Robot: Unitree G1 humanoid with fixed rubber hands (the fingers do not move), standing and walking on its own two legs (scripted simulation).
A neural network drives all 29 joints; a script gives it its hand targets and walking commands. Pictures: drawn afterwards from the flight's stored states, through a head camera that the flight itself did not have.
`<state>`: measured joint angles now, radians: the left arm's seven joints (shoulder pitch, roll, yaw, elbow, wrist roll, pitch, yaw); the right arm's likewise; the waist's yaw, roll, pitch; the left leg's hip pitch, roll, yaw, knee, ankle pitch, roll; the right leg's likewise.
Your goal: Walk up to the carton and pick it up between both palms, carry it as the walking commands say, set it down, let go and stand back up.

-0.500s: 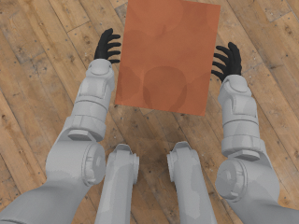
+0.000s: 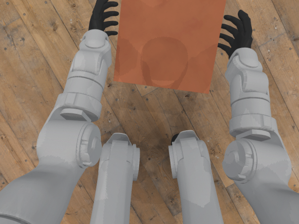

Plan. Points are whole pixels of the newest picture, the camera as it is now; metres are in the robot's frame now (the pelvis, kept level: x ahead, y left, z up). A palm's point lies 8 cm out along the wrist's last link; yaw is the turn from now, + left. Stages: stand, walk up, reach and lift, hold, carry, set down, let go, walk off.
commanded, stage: set down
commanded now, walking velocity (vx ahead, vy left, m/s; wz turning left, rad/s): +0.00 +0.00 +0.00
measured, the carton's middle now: (167, 34) +0.56 -0.05 -0.22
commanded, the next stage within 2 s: none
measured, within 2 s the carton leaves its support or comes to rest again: rests again in 1.12 s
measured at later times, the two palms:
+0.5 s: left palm (112, 42) +0.55 +0.11 -0.26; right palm (223, 55) +0.51 -0.21 -0.24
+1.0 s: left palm (107, 39) +0.56 +0.12 -0.24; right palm (221, 57) +0.50 -0.21 -0.25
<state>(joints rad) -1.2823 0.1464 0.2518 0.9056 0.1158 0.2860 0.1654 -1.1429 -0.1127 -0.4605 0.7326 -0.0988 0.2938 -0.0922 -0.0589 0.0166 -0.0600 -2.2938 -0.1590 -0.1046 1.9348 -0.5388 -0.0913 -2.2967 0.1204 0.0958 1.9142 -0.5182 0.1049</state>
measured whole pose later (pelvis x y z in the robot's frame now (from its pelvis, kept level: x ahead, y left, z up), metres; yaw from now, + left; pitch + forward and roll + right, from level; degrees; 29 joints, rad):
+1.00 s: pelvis -0.01 +0.01 -0.06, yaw -1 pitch +34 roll -2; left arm -1.58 0.33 0.09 1.20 -0.07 0.19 0.10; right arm -1.43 -0.28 -0.29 1.04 0.04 0.21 -0.07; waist -0.07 0.03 0.44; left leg -2.21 -0.11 -0.04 2.24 -0.62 -0.04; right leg -2.21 0.05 0.04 2.20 -0.60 0.07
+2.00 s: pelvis +0.00 +0.01 -0.07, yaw -2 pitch +33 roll -2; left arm -1.54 0.30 0.18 1.12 0.02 0.16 0.01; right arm -1.46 -0.34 -0.30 1.11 0.06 0.16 0.02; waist -0.05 0.00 0.50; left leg -2.21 -0.06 -0.03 2.29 -0.66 -0.01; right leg -2.21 0.03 0.02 2.25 -0.62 0.06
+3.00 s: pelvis +0.00 +0.00 -0.08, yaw -1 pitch +34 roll -1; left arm -1.57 0.45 0.01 1.21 -0.21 0.06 0.07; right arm -1.48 -0.39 -0.21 1.19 0.17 0.03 -0.08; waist -0.07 0.00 0.50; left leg -2.25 -0.03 -0.02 2.31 -0.66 -0.01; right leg -2.25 -0.02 -0.01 2.28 -0.62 0.01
